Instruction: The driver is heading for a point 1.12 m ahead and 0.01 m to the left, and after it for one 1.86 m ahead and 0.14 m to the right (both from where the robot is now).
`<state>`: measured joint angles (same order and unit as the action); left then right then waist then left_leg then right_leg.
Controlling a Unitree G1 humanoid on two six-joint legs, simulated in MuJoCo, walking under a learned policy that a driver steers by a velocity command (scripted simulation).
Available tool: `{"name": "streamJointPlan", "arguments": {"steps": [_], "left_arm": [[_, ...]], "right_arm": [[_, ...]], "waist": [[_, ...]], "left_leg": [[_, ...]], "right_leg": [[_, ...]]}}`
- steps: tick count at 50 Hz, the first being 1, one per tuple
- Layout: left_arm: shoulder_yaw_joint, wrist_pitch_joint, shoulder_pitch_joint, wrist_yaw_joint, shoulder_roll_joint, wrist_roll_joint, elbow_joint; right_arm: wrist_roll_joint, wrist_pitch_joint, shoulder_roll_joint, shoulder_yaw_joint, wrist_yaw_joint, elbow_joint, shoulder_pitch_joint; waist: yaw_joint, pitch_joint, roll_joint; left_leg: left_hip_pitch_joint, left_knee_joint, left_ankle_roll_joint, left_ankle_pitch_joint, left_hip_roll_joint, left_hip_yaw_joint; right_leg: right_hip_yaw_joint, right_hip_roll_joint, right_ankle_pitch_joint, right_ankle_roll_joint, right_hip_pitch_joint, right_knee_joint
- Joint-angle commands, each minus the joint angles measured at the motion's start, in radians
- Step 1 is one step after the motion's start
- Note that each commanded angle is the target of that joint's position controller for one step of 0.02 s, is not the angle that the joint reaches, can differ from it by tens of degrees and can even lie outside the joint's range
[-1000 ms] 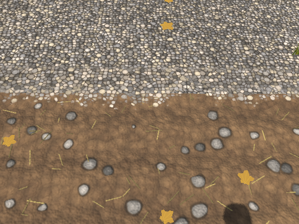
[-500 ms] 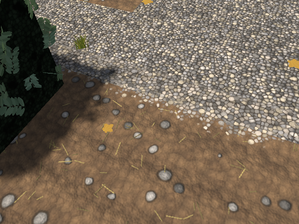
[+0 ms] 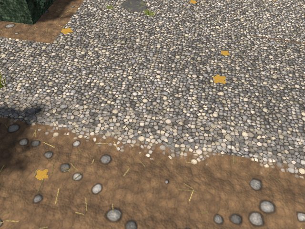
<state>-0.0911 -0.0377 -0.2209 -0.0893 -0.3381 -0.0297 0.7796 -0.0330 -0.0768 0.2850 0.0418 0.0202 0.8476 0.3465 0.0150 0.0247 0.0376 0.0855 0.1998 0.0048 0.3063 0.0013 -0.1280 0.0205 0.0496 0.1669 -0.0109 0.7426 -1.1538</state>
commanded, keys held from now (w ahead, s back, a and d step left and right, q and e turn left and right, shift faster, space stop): w+e+shift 0.20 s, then w+q+shift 0.80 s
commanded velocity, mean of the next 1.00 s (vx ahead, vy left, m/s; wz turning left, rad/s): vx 0.94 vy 0.00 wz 0.19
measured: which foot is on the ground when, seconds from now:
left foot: down 0.00-0.22, up 0.24-0.68, down 0.70-1.00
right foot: up 0.00-0.20, down 0.22-0.70, up 0.72-1.00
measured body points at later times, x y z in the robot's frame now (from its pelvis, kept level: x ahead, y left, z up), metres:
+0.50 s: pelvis +0.36 -0.15 -0.01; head +0.38 -0.16 +0.44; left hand +0.44 +0.11 -0.13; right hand +0.40 -0.42 -0.14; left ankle +0.52 -0.01 -0.65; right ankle +0.26 -0.16 -0.74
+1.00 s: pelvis +0.82 -0.21 +0.00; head +0.85 -0.21 +0.44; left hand +1.06 +0.02 -0.04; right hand +0.83 -0.50 -0.13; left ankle +0.69 -0.19 -0.74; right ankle +1.06 -0.39 -0.68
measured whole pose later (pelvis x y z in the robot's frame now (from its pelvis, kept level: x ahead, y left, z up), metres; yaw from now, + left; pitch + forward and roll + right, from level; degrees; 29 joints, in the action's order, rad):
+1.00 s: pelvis +0.82 -0.21 +0.00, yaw +13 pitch +2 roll +0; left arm 0.06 0.07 0.05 -0.02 -0.23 -0.04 0.56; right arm 0.00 -0.07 0.29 0.07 -0.02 0.89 0.47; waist 0.12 -0.01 0.00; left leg 0.00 0.33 -0.15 0.33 -0.18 0.20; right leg 0.11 0.13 0.00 0.05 0.71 -0.69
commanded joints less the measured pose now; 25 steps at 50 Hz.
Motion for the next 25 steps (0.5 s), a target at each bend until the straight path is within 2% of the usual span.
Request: {"name": "streamJointPlan", "arguments": {"steps": [1,4,5,6,7,8,9,10,11,12,13,14,15,16,17,18,19,20,21,23,25], "left_arm": [[0.006,0.016,0.195,-0.02,-0.03,-0.003,-0.133],[0.026,0.021,0.3,-0.035,-0.013,-0.005,-0.184],[0.035,0.023,0.332,-0.035,0.0,-0.005,-0.203],[0.043,0.024,0.333,-0.031,0.011,-0.002,-0.212],[0.045,0.024,0.308,-0.022,0.012,0.002,-0.211],[0.04,0.025,0.254,-0.011,-0.002,0.006,-0.199],[0.027,0.03,0.128,0.001,-0.034,0.01,-0.172],[0.006,0.039,-0.055,0.011,-0.075,0.015,-0.126],[-0.025,0.044,-0.26,0.028,-0.131,-0.006,-0.049],[-0.056,0.038,-0.185,0.045,-0.262,-0.016,-0.049],[-0.057,0.036,-0.248,0.054,-0.27,-0.008,-0.082],[-0.052,0.042,-0.223,0.066,-0.241,-0.015,-0.049],[-0.041,0.059,-0.209,0.078,-0.204,-0.019,-0.019],[-0.023,0.081,-0.158,0.082,-0.148,-0.027,-0.013],[-0.007,0.095,-0.093,0.084,-0.108,-0.02,-0.018],[0.006,0.114,-0.076,0.079,-0.073,-0.012,-0.017],[0.018,0.133,-0.085,0.073,-0.033,-0.004,-0.001],[0.016,0.145,-0.09,0.071,-0.046,0.005,0.01],[0.016,0.153,-0.092,0.067,-0.042,0.007,0.016],[0.024,0.168,-0.117,0.058,-0.021,0.008,0.031],[0.034,0.175,-0.128,0.063,-0.003,0.01,0.039]], "right_arm": [[-0.005,-0.028,0.118,0.026,-0.003,-0.029,0.007],[-0.011,-0.034,0.127,0.028,-0.001,-0.008,0.035],[-0.012,-0.034,0.134,0.03,-0.001,0.005,0.057],[-0.013,-0.032,0.141,0.03,-0.002,0.012,0.055],[-0.012,-0.029,0.156,0.031,-0.001,0.014,0.05],[-0.012,-0.02,0.177,0.035,0.002,0.018,0.063],[-0.015,-0.002,0.212,0.043,0.004,0.018,0.065],[-0.009,0.01,0.246,0.052,0.002,0.005,0.052],[-0.009,0.003,0.225,0.041,-0.001,0.0,0.045],[0.021,-0.016,0.057,-0.002,-0.031,-0.079,0.084],[0.026,-0.036,0.104,-0.001,-0.034,-0.114,0.006],[0.04,-0.039,0.143,0.012,-0.026,-0.133,-0.135],[0.049,-0.039,0.107,0.001,-0.023,-0.12,-0.095],[0.031,-0.028,0.088,-0.004,-0.029,-0.098,-0.081],[0.021,-0.005,0.065,-0.009,-0.041,-0.065,-0.008],[0.018,0.021,0.059,-0.007,-0.049,-0.039,0.037],[0.019,0.038,0.057,-0.001,-0.054,-0.023,0.036],[0.024,0.052,0.042,-0.001,-0.062,-0.023,0.025],[0.03,0.061,0.043,0.002,-0.065,-0.025,-0.011],[0.039,0.058,0.033,0.0,-0.068,-0.053,-0.115],[0.045,0.048,0.024,-0.004,-0.072,-0.061,-0.166]], "waist": [[0.035,-0.203,-0.137],[0.059,-0.237,-0.115],[0.067,-0.245,-0.106],[0.054,-0.236,-0.104],[0.03,-0.198,-0.117],[-0.006,-0.134,-0.139],[-0.078,-0.042,-0.159],[-0.164,0.068,-0.174],[-0.255,0.165,-0.116],[-0.125,0.221,0.242],[-0.17,0.392,0.1],[-0.19,0.233,-0.016],[-0.127,0.098,-0.067],[-0.078,0.043,-0.136],[-0.023,0.002,-0.089],[0.003,-0.021,-0.041],[0.011,-0.076,-0.048],[0.02,-0.094,-0.005],[0.012,-0.124,-0.013],[-0.012,-0.178,0.013],[-0.021,-0.169,0.018]], "left_leg": [[-0.039,-0.16,-0.112,0.047,0.272,0.072],[-0.034,-0.182,-0.107,-0.072,0.274,-0.03],[-0.007,-0.172,-0.105,-0.162,0.281,-0.059],[0.015,-0.13,-0.098,-0.364,0.275,-0.104],[0.026,-0.048,-0.088,-0.694,0.27,-0.144],[0.056,0.077,-0.086,-1.07,0.279,-0.16],[0.058,0.278,-0.086,-1.309,0.294,-0.167],[-0.031,0.522,-0.091,-1.357,0.309,-0.153],[-0.269,0.818,-0.073,-1.104,0.283,-0.139],[-0.778,1.235,-0.011,0.032,0.078,-0.11],[-0.833,1.403,-0.033,0.097,0.031,0.13],[-0.909,1.414,-0.05,-0.008,0.069,0.166],[-0.872,1.341,-0.059,-0.04,0.108,0.162],[-0.811,1.248,-0.069,-0.056,0.145,0.193],[-0.733,1.202,-0.07,-0.081,0.156,0.206],[-0.673,1.171,-0.067,-0.092,0.16,0.226],[-0.673,1.134,-0.07,-0.106,0.162,0.25],[-0.716,1.105,-0.065,-0.132,0.146,0.232],[-0.756,1.069,-0.063,-0.183,0.139,0.222],[-0.795,0.936,-0.071,-0.288,0.109,0.173],[-0.81,0.833,-0.086,-0.376,0.07,0.099]], "right_leg": [[-0.009,0.046,-0.053,-0.009,0.222,0.067],[-0.099,0.057,-0.055,-0.057,0.154,0.224],[-0.131,0.053,-0.032,-0.082,0.139,0.269],[-0.165,0.032,0.004,-0.113,0.085,0.324],[-0.208,-0.01,0.045,-0.146,-0.015,0.36],[-0.249,-0.071,0.102,-0.172,-0.116,0.359],[-0.264,-0.131,0.184,-0.194,-0.265,0.353],[-0.244,-0.177,0.215,-0.218,-0.508,0.38],[-0.108,-0.165,0.194,-0.241,-0.865,0.501],[0.486,0.173,0.54,-0.334,-1.187,0.698],[0.794,0.288,0.602,-0.336,-1.217,0.863],[0.637,0.266,0.414,-0.279,-1.109,0.878],[0.499,0.264,0.249,-0.247,-0.925,0.867],[0.376,0.221,0.186,-0.206,-0.789,0.864],[0.283,0.181,0.204,-0.174,-0.654,0.911],[0.234,0.178,0.201,-0.158,-0.564,0.952],[0.154,0.139,0.103,-0.11,-0.528,0.958],[0.104,0.136,0.072,-0.086,-0.526,0.997],[0.034,0.109,0.028,-0.05,-0.527,1.032],[-0.095,0.061,-0.193,-0.008,-0.535,1.067],[-0.195,0.026,-0.398,0.009,-0.596,1.071]]}}
Keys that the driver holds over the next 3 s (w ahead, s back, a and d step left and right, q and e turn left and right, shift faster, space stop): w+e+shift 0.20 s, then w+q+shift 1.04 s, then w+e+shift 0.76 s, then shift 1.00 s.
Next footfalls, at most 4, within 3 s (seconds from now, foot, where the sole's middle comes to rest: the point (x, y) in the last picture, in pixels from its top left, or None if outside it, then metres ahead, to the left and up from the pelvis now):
0.22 right None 0.30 -0.17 -0.78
0.70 left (192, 187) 0.73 -0.19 -0.78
1.10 right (209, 120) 1.16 -0.33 -0.78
1.52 left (141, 94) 1.38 0.07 -0.78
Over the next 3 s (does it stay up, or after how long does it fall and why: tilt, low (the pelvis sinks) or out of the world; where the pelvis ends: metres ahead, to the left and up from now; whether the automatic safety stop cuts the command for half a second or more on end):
stays up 2.03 0.10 0.00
